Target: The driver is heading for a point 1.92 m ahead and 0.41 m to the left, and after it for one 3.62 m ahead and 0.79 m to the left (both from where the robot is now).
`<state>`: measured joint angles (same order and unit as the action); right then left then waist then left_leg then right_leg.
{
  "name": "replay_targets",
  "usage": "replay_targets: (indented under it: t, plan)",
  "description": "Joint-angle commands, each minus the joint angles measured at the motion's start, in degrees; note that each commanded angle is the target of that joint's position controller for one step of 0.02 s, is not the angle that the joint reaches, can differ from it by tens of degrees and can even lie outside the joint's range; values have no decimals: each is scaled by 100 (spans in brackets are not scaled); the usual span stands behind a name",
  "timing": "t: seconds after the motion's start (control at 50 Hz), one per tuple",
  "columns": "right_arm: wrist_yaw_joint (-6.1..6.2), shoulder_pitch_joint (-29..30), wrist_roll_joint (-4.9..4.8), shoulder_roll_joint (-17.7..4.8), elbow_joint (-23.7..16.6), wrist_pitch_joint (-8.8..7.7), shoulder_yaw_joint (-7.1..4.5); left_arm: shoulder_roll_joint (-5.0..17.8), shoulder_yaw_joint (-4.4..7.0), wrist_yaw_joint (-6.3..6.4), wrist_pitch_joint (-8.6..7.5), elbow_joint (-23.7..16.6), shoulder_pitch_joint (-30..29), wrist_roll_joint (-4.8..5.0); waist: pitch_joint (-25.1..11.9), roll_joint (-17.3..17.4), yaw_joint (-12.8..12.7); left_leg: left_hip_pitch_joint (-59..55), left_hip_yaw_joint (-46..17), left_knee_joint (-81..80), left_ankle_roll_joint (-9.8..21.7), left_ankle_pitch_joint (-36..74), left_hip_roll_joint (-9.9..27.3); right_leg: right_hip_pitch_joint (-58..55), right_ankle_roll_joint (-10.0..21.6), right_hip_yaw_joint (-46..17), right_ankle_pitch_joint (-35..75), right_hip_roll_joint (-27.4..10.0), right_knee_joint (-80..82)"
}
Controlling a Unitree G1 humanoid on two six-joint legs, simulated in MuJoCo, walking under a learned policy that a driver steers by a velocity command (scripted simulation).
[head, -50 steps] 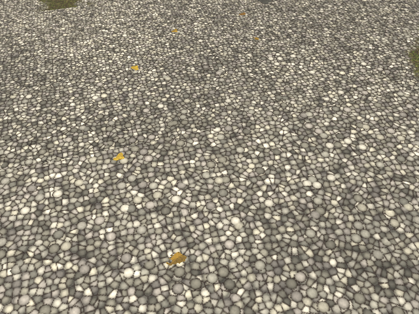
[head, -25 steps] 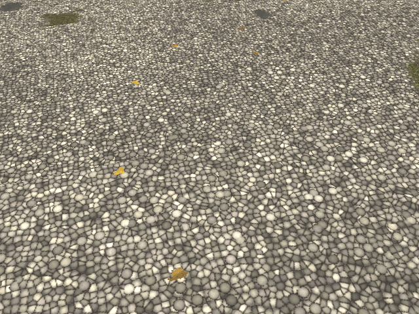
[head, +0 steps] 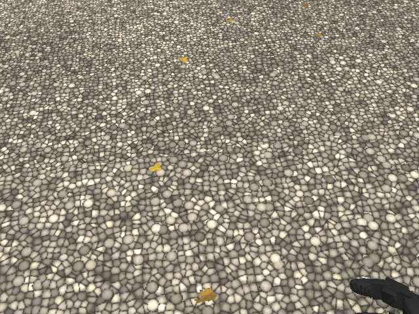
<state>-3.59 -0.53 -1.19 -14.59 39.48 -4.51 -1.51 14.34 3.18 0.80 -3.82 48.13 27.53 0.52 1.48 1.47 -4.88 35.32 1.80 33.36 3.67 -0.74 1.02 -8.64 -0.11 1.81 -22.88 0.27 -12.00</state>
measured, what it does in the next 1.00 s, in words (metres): walks ahead, turning left: left foot, then right foot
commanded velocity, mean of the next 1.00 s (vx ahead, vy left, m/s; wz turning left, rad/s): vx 0.08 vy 0.00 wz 0.37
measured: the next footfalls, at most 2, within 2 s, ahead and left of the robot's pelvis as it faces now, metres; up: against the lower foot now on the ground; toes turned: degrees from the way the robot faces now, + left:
left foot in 0.04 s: +0.22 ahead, +0.10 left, +0.00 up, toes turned +2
right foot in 0.54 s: +0.28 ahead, -0.09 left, +0.00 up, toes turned +24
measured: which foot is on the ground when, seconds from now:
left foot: up 0.00-0.02, down 0.04-0.54, up 0.56-0.86, down 0.88-1.00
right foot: down 0.00-0.04, up 0.06-0.52, down 0.54-1.00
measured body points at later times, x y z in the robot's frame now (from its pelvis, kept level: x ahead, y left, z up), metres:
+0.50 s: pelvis +0.14 +0.01 +0.01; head +0.17 +0.02 +0.46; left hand +0.24 +0.31 -0.08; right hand +0.35 -0.23 -0.09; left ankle +0.18 +0.10 -0.72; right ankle +0.24 -0.12 -0.71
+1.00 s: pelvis +0.16 +0.02 +0.01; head +0.16 +0.04 +0.46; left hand +0.16 +0.30 -0.11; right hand +0.39 -0.15 -0.09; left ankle +0.10 +0.12 -0.72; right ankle +0.24 -0.11 -0.72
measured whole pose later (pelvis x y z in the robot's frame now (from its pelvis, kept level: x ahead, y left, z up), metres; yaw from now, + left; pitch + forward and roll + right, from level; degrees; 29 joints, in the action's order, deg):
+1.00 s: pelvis +0.16 +0.02 +0.01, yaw +23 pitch +0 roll +0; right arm 0.2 -11.0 1.3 -12.7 40.7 2.0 -1.6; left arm 14.3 1.7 1.1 -0.6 42.4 13.0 -1.3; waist 0.9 -1.6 -1.8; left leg 12.4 -2.7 29.9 0.8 -17.3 -1.7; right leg 15.5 -3.3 -2.3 -13.1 -2.4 -28.9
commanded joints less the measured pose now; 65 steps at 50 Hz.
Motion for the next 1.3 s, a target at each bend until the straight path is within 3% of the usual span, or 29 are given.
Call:
replay_targets:
  t: [0.02,0.04,0.06,0.08,0.1,0.12,0.14,0.18,0.26,0.36,0.46,0.52,0.54,0.56,0.58,0.6,0.64,0.66,0.76,0.82,0.86,0.88,0.9,0.92,0.94,0.96,1.0,1.04,1.3]
  plan:
    - [16,-1055,49,-947,-78,-44,-398,1054,254,111,23,-444,-504,-39,-630,-787,1020,-2203,302,-152,317,226,-580,926,323,197,6018,-970,-1971]
    - [96,-1669,66,-1204,26,-3,-501,1028,229,156,25,-572,-495,-79,-1008,-456,1285,-3531,-245,-188,486,1010,-237,1957,41,290,5058,-720,-3363]
    - [173,-1879,153,-1799,-36,35,-559,319,18,114,-33,-766,173,-335,-1801,1442,732,-5395,-2490,148,1315,3163,1421,3836,-340,295,-506,223,-5840]
    - [160,-1868,171,-1595,-221,36,-489,430,-65,29,-139,-681,573,-172,-3152,1420,806,-5925,-4635,-843,2153,2184,2197,4396,-381,-850,-1554,519,-7241]
    - [168,-1525,159,-1320,-313,78,-469,899,67,-6,-163,-748,-68,47,-2476,646,943,-5238,-3959,-1057,1824,1402,1800,4706,-290,-1026,-1058,162,-7361]
    - [195,-1180,67,-1078,-330,111,-405,962,63,28,-149,-930,-596,67,-1608,153,838,-4314,-3213,-1159,1532,946,1485,4882,-233,-827,-579,-55,-6980]
    - [213,-924,42,-978,-376,135,-361,971,80,98,-93,-951,-844,-16,-1049,-261,662,-3354,-2787,-1315,1376,989,1256,4753,-262,-748,-289,-246,-6664]
    - [237,-692,176,-1004,-450,169,-378,999,129,171,82,-1058,-787,-105,-736,-29,324,-2061,-2407,-1622,1308,959,965,4047,-252,-783,-39,-395,-6128]
    - [302,-700,169,-1112,-402,187,-434,701,64,274,233,-1147,-862,-213,-821,145,222,-1375,-1985,-1578,1318,1578,720,3807,-410,-632,221,-250,-5100]
    - [487,-744,42,-1168,-466,449,-459,671,49,279,330,-1388,-1579,-159,-808,333,448,-1446,-2407,-1608,967,-1096,452,4015,-511,-828,949,-113,-4025]
    - [540,-989,60,-1190,-480,597,-491,720,64,182,165,-1501,-1966,-73,-744,656,682,-1867,-2921,-1321,893,-1136,485,3621,-441,-867,639,108,-2863]
    - [538,-908,-20,-1105,-543,672,-464,756,131,107,64,-1391,-1629,-17,-778,744,424,-2071,-3135,-865,658,-401,315,2725,-228,-748,1062,170,-1306]
    - [548,-998,-31,-932,-556,685,-407,942,195,103,45,-1335,-1458,-62,-885,550,402,-1814,-2895,-485,408,-743,97,2066,-62,-937,1590,-306,-873]
    - [530,-1278,23,-618,-595,674,-322,1373,271,129,88,-1445,-1662,-207,-974,-694,702,-1097,-2025,544,51,-2178,-472,1480,514,-2066,2529,-1525,-766]
    - [523,-1084,18,-881,-734,600,-399,1387,308,97,144,-1352,-1550,-403,-730,-1938,629,-199,-1097,1658,-280,-3535,-1049,1571,1435,-3141,3638,-2199,-612]
    - [503,-1264,129,-1268,-606,549,-516,1081,236,92,139,-1438,-1594,-317,-821,-1435,566,-93,-1227,2775,-518,-3525,-771,1537,1668,-3128,3822,-2323,-737]
    - [529,-1399,62,-1148,-317,643,-538,817,157,103,169,-1475,-1865,-157,-693,-731,649,-47,-1171,3483,-750,-3000,-710,1558,1231,-2117,3758,-1641,-1007]
    - [546,-1362,68,-1017,-309,701,-499,790,136,100,186,-1448,-1907,-90,-609,-717,613,7,-1166,3618,-830,-2804,-693,1585,1184,-1943,3903,-1559,-1045]
    - [488,-957,58,-409,-451,720,-248,785,128,92,321,-1308,-1914,-108,-742,-1264,475,-1066,-472,1646,-964,-2581,-354,1657,1137,-1205,3860,-1116,-1048]
    - [426,-895,30,-515,-437,696,-264,975,177,80,383,-1178,-1656,-47,-721,-1448,321,-1673,-238,343,-847,-2181,-298,1633,1229,-1403,3503,-1242,-1097]
    - [394,-1151,67,-509,-282,671,-275,892,130,72,383,-1091,-1596,38,-580,-1264,506,-2435,-130,-1229,-578,-966,-356,1970,984,-1322,3028,-1101,-1218]
    - [411,-1165,132,-681,-318,666,-289,827,96,56,325,-999,-1331,14,-637,-1034,452,-3030,-488,-1358,-386,-446,-108,2370,647,-1277,2494,-1013,-1254]
    - [466,-1298,204,-1091,-367,678,-358,602,12,1,240,-1044,-1230,-171,-909,-46,310,-3636,-1360,-1127,-100,838,751,2847,225,-819,1502,-609,-1889]
    - [432,-1019,272,-965,-246,673,-306,300,-72,-2,181,-1122,-1301,-216,-803,1023,125,-2714,-1590,-1136,446,361,1117,2670,-96,-393,384,-294,-1626]
    - [391,-684,278,-540,-394,619,-204,544,-34,20,183,-1065,-1588,-244,-531,685,279,-2297,-1490,-1265,451,-576,865,2308,-276,-419,708,-344,-1581]
    - [383,-701,308,-410,-323,568,-166,587,-8,23,191,-1026,-1752,-228,-414,566,344,-2217,-1322,-1253,231,-1122,612,2238,-318,-398,1095,-306,-1522]
    - [384,-846,261,-575,-235,472,-189,654,30,81,249,-924,-1661,-198,-132,515,403,-2011,-1226,-1293,30,-1337,431,2190,-347,-406,1329,-295,-1536]
    - [406,-975,227,-502,-142,418,-154,609,28,103,251,-822,-1550,-158,-9,432,379,-1931,-1166,-1258,-25,-1250,372,2128,-326,-436,1421,-317,-1469]
    - [414,-1174,170,-370,300,367,-133,582,73,189,282,-142,-1272,-109,-117,-62,403,-2178,-959,-1125,-23,-565,177,1850,-386,-432,1807,-352,-1398]
Keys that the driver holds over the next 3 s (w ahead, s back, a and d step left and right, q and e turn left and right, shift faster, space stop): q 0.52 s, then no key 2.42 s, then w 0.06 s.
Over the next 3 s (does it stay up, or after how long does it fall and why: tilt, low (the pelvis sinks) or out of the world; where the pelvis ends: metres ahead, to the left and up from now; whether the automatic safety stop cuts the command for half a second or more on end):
stays up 0.17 0.02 0.01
